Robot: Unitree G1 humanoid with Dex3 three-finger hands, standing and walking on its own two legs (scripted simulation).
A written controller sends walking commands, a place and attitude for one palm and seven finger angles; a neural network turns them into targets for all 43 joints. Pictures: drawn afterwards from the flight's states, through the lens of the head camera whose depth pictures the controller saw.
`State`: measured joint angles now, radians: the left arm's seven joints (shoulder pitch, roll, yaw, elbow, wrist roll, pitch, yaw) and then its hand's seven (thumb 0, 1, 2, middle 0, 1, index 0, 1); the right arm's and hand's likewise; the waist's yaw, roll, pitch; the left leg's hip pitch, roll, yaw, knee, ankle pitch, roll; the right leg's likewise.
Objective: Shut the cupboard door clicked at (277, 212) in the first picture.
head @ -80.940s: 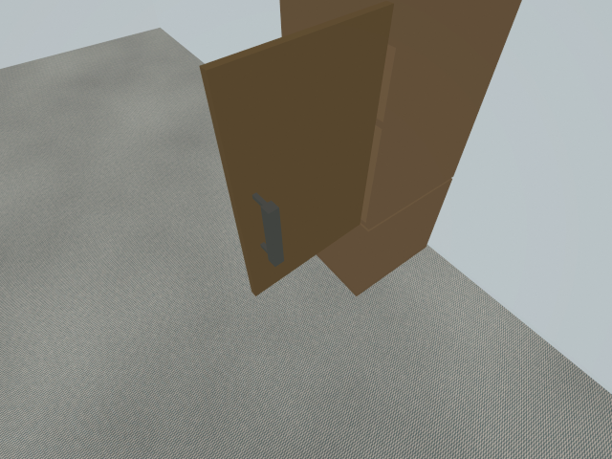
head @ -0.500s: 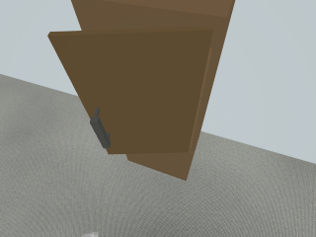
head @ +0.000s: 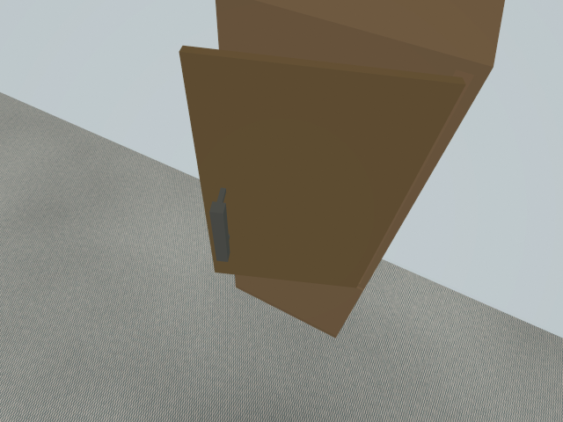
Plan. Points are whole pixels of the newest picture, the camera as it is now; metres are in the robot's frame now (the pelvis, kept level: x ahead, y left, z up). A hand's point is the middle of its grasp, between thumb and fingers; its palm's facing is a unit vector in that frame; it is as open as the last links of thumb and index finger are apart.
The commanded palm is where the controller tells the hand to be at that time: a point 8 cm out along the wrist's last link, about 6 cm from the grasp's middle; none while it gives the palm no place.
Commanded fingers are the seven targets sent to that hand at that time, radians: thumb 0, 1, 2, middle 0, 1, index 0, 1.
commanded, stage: come to a stop and stand still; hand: left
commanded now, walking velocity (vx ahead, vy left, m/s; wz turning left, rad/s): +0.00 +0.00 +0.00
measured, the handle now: (222, 225) +0.47 +0.17 -0.09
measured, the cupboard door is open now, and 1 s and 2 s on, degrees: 22 22 22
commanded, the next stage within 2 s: look again from close up in 0.38 s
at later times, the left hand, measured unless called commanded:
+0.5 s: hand out of the picture -0.01 +0.17 -0.17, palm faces +0.00 -0.98 -0.18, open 7.3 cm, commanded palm none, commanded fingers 0.00 0.90 0.90 -0.20 -0.30 -0.20 -0.30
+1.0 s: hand out of the picture +0.00 +0.18 -0.17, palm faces -0.01 -0.97 -0.23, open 7.4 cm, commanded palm none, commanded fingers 0.00 0.90 0.90 -0.20 -0.30 -0.20 -0.30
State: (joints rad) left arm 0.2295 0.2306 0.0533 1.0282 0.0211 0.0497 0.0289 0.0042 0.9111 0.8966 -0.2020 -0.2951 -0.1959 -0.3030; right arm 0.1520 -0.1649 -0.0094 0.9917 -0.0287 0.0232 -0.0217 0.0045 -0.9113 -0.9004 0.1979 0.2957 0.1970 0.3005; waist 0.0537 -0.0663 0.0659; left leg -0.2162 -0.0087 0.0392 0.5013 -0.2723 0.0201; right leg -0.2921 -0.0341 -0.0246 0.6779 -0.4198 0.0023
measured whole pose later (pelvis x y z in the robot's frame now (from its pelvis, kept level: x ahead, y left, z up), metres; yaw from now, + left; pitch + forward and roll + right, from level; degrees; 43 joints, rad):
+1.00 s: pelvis -0.01 +0.01 +0.00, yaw -1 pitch -1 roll +1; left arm 0.28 0.16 -0.02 1.09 0.01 -0.02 0.03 0.00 0.91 0.90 -0.20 -0.30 -0.20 -0.30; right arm 0.28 -0.17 0.01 1.09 -0.01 -0.03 -0.01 0.01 -0.92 -0.90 0.20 0.30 0.20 0.30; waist 0.00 0.02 0.03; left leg -0.21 -0.02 0.06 0.47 -0.24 0.02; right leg -0.18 -0.01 0.02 0.51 -0.32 0.00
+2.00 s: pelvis -0.07 +0.00 -0.11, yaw +1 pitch +17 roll -3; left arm 0.46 0.22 0.17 -0.06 -0.27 -0.45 -0.17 0.02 0.90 0.90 -0.85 -1.00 -0.84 -1.01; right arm 0.30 -0.22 -0.02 0.57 0.01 -0.20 -0.06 0.02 -0.90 -0.90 0.20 0.30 0.20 0.30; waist 0.01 0.03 -0.18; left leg -1.08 0.03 -0.02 1.29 -0.50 0.01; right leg -0.99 0.02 -0.06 1.27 -0.57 -0.02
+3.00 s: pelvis -0.05 -0.01 -0.12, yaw +1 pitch +18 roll -3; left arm 0.39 0.24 0.16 -0.05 -0.28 -0.46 -0.23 0.02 0.90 0.90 -1.30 -1.50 -1.30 -1.50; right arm 0.24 -0.24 0.00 0.51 0.00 -0.15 -0.04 0.02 -0.91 -0.90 0.20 0.30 0.20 0.30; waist 0.01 0.04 -0.19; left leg -1.12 0.03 -0.04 1.33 -0.54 0.00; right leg -1.02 0.02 -0.08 1.31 -0.61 -0.03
